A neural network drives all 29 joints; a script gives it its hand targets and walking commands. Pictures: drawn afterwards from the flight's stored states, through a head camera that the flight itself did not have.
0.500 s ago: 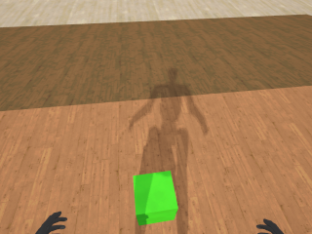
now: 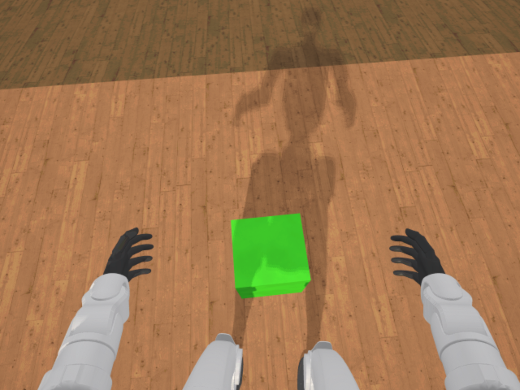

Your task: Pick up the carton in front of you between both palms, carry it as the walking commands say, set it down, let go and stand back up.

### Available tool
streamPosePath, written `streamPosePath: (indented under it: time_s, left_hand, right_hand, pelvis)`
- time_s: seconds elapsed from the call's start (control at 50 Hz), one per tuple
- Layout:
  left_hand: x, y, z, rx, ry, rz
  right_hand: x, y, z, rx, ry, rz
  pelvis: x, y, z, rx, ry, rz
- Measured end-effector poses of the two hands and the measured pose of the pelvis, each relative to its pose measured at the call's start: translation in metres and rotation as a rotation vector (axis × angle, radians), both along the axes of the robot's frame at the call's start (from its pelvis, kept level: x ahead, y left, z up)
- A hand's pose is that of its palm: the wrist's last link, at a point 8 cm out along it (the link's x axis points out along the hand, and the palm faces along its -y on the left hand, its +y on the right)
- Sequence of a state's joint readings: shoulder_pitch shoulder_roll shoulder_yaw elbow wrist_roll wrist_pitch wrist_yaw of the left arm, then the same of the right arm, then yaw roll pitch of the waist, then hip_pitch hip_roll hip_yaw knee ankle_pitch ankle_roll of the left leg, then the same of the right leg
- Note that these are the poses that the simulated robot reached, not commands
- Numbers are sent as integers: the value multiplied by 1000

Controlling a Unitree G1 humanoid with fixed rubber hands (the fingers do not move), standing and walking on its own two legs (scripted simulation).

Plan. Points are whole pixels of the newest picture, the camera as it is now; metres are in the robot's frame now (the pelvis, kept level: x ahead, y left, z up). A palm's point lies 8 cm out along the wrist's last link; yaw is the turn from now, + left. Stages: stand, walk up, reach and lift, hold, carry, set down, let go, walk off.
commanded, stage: reach and lift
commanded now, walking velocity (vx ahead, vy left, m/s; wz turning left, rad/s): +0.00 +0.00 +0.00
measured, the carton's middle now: (268, 258) +0.45 +0.03 -0.58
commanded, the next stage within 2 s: none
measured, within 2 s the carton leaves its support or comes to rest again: neither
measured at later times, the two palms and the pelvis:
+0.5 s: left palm (173, 212) +0.43 +0.22 -0.15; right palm (366, 193) +0.49 -0.17 -0.15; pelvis -0.06 -0.01 -0.06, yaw +0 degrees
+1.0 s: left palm (195, 247) +0.42 +0.22 -0.37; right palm (340, 236) +0.48 -0.16 -0.38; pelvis -0.06 -0.01 -0.22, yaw +2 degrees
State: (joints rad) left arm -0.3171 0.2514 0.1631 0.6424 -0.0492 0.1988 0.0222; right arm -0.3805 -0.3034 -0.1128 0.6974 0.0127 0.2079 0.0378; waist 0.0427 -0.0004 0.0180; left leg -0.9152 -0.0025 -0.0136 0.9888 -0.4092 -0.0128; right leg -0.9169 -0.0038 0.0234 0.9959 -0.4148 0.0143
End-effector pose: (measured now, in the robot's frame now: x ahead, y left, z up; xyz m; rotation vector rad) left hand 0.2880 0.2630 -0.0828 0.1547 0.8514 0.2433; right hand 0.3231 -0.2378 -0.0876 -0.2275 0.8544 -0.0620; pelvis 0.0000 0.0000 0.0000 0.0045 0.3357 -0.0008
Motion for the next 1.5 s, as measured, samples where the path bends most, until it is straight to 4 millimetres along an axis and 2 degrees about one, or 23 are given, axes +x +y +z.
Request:
streamPosePath:
  time_s: [0.18,0.28,0.42,0.52,0.62,0.72,0.82,0.92,1.02,1.12,1.24,1.38,1.5]
  left_hand:
    - [48,-15,-26,-50,-90,54]
    - [80,-25,-36,-79,-136,76]
    - [124,-41,-54,-104,-198,96]
    - [141,-47,-71,-101,-226,96]
    - [145,-49,-95,-99,-221,96]
    - [142,-49,-135,-103,-196,100]
    - [137,-47,-191,-102,-170,104]
    - [133,-45,-251,-98,-169,100]
    - [129,-43,-299,-98,-182,99]
    - [129,-45,-335,-107,-179,101]
    - [131,-50,-373,-119,-149,96]
    - [132,-55,-419,-119,-111,85]
    - [140,-56,-432,-117,-121,74]
  right_hand:
    - [64,27,-23,56,-72,30]
    - [102,43,-32,86,-101,45]
    - [152,65,-47,128,-157,68]
    - [173,73,-65,135,-185,77]
    - [177,75,-92,141,-180,67]
    - [172,77,-134,142,-161,49]
    - [162,77,-194,133,-141,36]
    - [155,75,-256,124,-153,37]
    - [153,74,-304,120,-172,42]
    - [154,76,-336,124,-173,35]
    - [155,81,-371,127,-142,29]
    - [153,84,-416,135,-115,24]
    - [154,83,-432,132,-128,24]
  pelvis:
    - [-43,-4,-28,3,139,-1]
    - [-60,-7,-42,6,207,-4]
    - [-66,-9,-60,12,315,-6]
    - [-57,-9,-62,16,392,-4]
    - [-43,-9,-66,17,469,-4]
    - [-32,-9,-89,20,548,-1]
    - [-33,-8,-129,20,604,5]
    - [-45,-7,-179,20,609,13]
    - [-61,-7,-228,22,561,18]
    - [-77,-8,-266,21,490,17]
    - [-89,-8,-297,23,420,18]
    - [-92,-7,-321,23,358,17]
    - [-86,-7,-331,23,318,20]
